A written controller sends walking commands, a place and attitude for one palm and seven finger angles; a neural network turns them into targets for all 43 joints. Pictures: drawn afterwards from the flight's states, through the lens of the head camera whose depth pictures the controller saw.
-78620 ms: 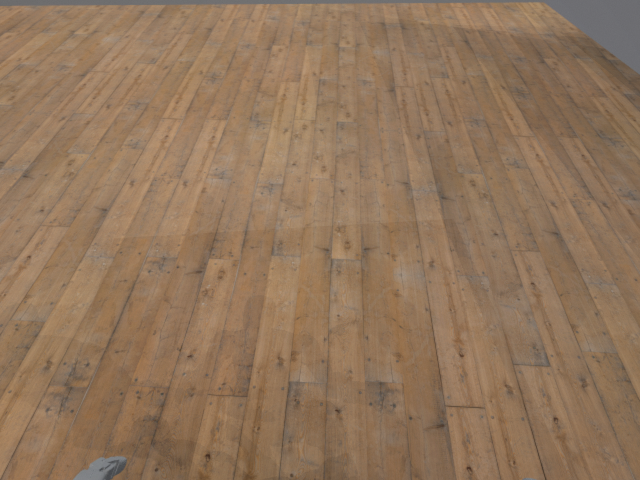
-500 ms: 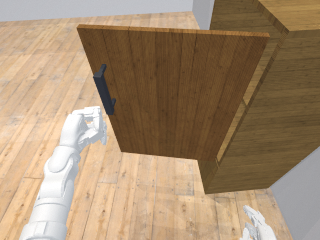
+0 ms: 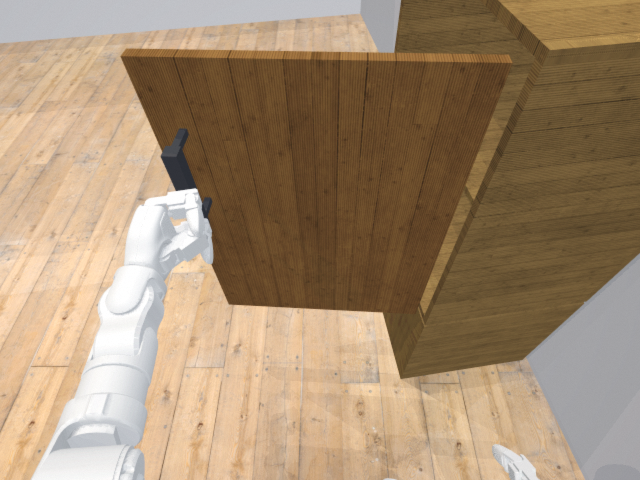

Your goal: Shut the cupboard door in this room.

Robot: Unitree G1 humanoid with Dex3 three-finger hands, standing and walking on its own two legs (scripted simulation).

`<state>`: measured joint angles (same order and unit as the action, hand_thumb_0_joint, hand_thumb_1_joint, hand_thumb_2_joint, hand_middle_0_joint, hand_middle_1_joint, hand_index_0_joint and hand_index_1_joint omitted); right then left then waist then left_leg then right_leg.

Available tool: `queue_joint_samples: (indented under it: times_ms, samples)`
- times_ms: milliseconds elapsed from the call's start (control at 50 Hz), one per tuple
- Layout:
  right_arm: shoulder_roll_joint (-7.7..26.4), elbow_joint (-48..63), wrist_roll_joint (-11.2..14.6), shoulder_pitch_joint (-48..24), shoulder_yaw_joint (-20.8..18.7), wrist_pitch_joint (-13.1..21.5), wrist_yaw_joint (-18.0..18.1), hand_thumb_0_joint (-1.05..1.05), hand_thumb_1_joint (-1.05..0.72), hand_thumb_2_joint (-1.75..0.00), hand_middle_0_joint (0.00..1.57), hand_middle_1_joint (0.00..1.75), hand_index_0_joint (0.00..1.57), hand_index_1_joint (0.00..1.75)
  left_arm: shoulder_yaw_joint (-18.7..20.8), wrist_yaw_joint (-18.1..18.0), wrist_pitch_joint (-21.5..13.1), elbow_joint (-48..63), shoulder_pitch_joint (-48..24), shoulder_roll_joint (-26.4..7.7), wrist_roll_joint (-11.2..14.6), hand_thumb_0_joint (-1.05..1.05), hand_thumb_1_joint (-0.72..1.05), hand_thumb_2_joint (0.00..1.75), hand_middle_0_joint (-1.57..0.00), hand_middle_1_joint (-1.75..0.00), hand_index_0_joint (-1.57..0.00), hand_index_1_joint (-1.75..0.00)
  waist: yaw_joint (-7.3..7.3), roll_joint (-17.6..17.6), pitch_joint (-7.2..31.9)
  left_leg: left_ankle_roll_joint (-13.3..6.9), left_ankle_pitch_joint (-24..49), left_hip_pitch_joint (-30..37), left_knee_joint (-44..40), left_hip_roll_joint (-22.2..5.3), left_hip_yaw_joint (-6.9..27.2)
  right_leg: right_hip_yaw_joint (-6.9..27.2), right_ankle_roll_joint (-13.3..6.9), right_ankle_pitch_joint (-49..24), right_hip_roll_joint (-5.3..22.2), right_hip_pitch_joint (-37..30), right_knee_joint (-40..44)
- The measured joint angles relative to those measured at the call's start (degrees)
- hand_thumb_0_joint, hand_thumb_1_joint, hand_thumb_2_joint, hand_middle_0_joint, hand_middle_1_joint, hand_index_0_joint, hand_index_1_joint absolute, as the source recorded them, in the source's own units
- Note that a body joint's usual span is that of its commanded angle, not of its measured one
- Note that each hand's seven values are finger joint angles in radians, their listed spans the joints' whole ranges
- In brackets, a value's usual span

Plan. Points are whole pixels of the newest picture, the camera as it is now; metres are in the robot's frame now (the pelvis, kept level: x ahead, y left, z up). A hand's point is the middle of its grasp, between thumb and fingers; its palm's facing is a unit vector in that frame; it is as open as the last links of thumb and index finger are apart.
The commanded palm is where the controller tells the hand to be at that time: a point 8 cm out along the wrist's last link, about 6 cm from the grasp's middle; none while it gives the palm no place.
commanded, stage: bring the fist close to the handle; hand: left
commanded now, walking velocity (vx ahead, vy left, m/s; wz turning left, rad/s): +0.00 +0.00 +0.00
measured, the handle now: (191, 182) +0.49 +0.20 +0.09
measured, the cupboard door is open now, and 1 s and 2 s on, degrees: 78 69 59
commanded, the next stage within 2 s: push the door shut along its arc in 0.14 s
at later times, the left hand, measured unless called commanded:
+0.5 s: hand (209, 220) +0.41 +0.16 +0.09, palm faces -0.10 -0.99 -0.04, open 3.1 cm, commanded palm +0.40 +0.21 +0.09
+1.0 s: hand (225, 186) +0.47 +0.15 +0.09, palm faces -0.23 -0.97 -0.02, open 3.1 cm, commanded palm +0.47 +0.20 +0.09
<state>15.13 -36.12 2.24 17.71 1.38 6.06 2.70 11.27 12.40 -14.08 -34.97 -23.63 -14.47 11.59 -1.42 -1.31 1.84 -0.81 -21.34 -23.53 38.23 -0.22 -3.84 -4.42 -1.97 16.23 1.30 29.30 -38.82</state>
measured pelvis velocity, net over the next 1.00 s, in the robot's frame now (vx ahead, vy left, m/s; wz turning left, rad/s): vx -0.01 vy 0.01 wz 0.01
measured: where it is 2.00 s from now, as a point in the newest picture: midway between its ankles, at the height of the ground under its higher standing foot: outside the picture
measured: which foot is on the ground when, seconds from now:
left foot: down 0.00-1.00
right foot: down 0.00-1.00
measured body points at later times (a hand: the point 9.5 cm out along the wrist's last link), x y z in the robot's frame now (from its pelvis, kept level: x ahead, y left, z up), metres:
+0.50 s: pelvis -0.01 +0.00 +0.00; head +0.05 -0.01 +0.44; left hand +0.41 +0.21 +0.10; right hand +0.11 -0.25 -0.12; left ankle -0.02 +0.11 -0.72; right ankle +0.04 -0.10 -0.72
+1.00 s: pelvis -0.01 +0.01 -0.02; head +0.08 +0.01 +0.42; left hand +0.48 +0.20 +0.10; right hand +0.02 -0.27 -0.13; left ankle -0.02 +0.11 -0.72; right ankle +0.03 -0.10 -0.72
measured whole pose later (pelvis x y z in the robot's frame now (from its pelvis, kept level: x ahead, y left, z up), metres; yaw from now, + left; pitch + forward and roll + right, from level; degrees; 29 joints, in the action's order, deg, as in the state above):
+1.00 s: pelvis -0.01 +0.01 -0.02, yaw +1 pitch +14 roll +0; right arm 17.4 -39.1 1.7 21.1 1.8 4.9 3.2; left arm 13.4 23.2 -17.8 -66.2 -53.5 -25.4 10.6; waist -7.7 -0.6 2.3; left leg -1.5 -22.9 -37.5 46.3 -0.4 -2.9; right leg -5.3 -1.7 16.4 1.6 41.6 -43.9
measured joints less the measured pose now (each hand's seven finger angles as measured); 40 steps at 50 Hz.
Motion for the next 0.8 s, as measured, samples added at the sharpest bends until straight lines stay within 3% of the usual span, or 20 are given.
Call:
queue_joint_samples:
  times_ms: [320,540,800]
  samples:
    - [-0.17,-0.2,0.17,-2.03,0.46,0.02,0.53,0.02,-0.91,-0.9,0.2,0.3,0.2,0.3,-1.01,0.3,-1.26,-4.5,-3.97,-0.15,-0.23,0.02,0.9,0.9,-1.3,-1.5,-1.3,-1.5,0.22,0.24,-0.07,-0.04,0.48,-0.7,0.35,0.23,0.48,-0.44,-0.02,-0.44,0.28,0.35,-0.06]
    - [0.4,-0.86,0.04,-1.94,0.88,-0.17,0.99,0.01,-0.91,-0.9,0.2,0.3,0.21,0.3,-0.47,3.97,-2.92,-17.25,-15.39,-3.72,-0.59,0.02,0.9,0.9,-1.3,-1.5,-1.3,-1.5,-1.35,0.56,-0.57,-0.1,-0.01,-4.5,2.87,0.38,1.05,-0.97,-0.09,-0.07,0.63,3.67,-2.0]
    - [1.7,-2.77,-0.1,2.1,0.51,-1.32,0.62,0.01,-0.91,-0.9,0.2,0.3,0.21,0.3,1.3,8.47,-4.4,-26.52,-23.52,-7.94,-0.24,0.02,0.9,0.9,-1.3,-1.5,-1.31,-1.5,-3.81,0.61,0.12,-0.35,-0.94,-9.54,5.75,0.15,1.12,-1.01,0.05,0.28,0.54,8.29,-3.91]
